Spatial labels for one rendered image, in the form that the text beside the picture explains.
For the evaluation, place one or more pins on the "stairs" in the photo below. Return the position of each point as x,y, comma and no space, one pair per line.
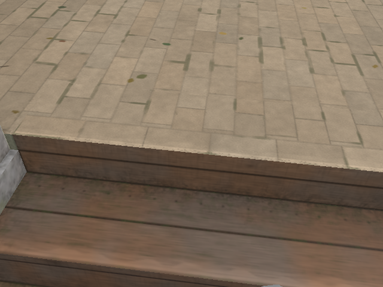
99,215

